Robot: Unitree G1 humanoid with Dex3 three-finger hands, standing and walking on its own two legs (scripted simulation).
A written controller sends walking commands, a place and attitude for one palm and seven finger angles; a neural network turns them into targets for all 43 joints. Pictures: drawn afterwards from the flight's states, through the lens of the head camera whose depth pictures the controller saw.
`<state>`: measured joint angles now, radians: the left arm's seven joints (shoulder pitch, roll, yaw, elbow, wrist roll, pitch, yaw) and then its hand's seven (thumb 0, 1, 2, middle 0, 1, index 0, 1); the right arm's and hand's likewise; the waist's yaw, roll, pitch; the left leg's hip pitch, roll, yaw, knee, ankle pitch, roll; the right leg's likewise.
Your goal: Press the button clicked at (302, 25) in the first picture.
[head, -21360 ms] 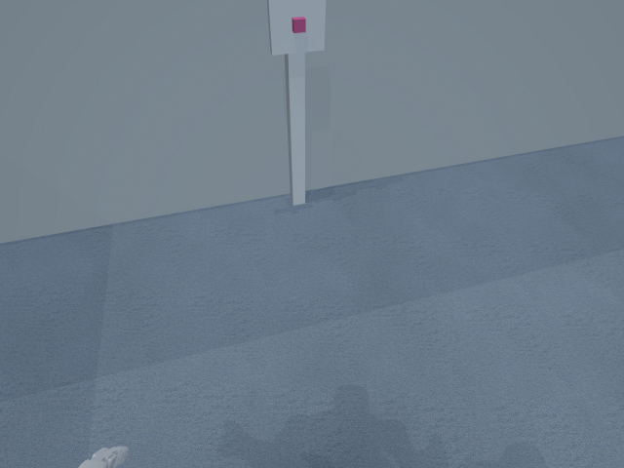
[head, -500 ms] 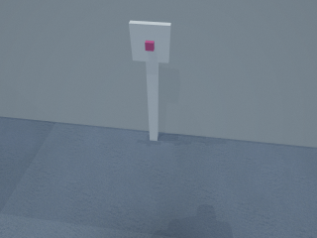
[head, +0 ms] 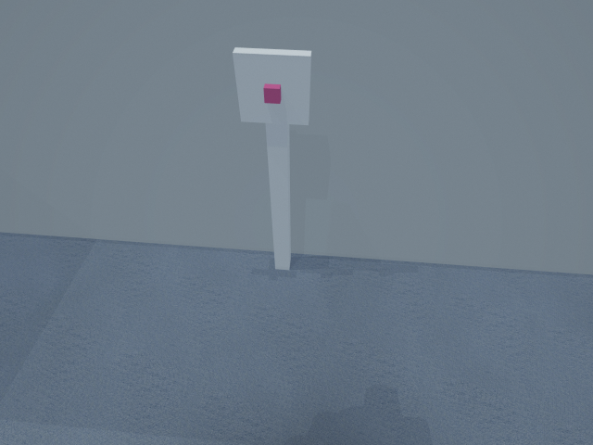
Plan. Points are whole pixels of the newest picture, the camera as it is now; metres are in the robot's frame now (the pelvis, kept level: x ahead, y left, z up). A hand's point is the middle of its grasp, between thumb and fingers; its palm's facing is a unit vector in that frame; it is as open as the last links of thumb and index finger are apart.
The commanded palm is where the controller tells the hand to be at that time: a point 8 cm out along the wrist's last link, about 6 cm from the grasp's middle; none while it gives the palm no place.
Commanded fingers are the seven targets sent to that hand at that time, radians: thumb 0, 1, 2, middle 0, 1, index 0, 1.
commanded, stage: let the arm hang, fingers relaxed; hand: left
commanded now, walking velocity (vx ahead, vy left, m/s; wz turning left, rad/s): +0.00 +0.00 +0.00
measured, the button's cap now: (272, 93) +0.87 +0.10 +0.04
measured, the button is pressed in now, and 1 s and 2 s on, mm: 0 0 0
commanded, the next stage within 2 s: stand and wait in 0.04 s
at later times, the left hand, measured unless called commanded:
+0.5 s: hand out of the picture +0.07 +0.22 -0.16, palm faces +0.01 -0.96 -0.29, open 7.4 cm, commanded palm none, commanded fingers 0.00 0.90 0.90 -0.20 -0.30 -0.20 -0.30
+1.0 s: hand out of the picture +0.13 +0.23 -0.15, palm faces -0.02 -0.94 -0.33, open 7.4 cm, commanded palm none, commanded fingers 0.00 0.90 0.90 -0.20 -0.30 -0.20 -0.30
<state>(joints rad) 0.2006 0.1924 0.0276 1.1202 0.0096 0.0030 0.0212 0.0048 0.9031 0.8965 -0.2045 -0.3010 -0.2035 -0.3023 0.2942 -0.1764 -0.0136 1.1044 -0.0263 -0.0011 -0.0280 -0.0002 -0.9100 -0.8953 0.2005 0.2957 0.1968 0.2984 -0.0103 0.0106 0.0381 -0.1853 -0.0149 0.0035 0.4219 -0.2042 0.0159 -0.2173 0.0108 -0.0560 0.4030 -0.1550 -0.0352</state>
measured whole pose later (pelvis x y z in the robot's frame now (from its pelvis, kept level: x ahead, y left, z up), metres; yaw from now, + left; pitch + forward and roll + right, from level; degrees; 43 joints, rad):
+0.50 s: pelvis +0.02 +0.00 +0.00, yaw +0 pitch -1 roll +0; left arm 0.15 0.25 0.03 1.14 0.01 0.00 0.02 0.01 0.90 0.90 -0.20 -0.30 -0.20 -0.30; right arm 0.18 -0.25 -0.02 1.12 -0.02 0.00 -0.02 0.00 -0.91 -0.90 0.20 0.30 0.20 0.30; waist 0.00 0.02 0.07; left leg -0.13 -0.01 0.01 0.36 -0.21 0.01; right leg -0.17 0.02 -0.05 0.35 -0.16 -0.04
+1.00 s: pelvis +0.04 -0.01 +0.01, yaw -1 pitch -1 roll +0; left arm 0.08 0.30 0.02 1.13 0.01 -0.01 0.01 0.01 0.90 0.90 -0.20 -0.30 -0.20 -0.30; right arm 0.13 -0.31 -0.01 1.12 -0.02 -0.01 -0.02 0.00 -0.91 -0.90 0.20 0.30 0.20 0.30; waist -0.01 0.02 0.07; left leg -0.09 0.00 0.01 0.31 -0.21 0.00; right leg -0.13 0.03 -0.05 0.31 -0.17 -0.04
